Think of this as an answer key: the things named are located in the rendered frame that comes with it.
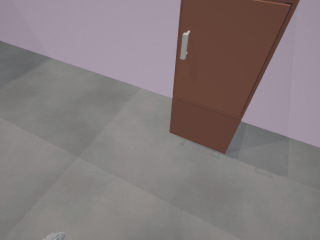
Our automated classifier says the cupboard door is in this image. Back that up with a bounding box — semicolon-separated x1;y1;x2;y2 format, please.
175;0;291;117

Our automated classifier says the handle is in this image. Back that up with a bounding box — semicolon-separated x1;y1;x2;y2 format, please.
180;30;191;60

